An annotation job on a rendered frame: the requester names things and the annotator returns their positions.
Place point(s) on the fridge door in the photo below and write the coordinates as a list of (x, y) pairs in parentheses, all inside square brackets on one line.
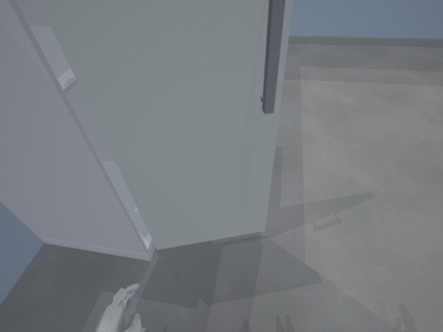
[(175, 87)]

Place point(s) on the handle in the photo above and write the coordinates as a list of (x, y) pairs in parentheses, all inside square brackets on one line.
[(273, 44)]

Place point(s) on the robot left hand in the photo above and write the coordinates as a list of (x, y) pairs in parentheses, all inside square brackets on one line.
[(115, 319)]

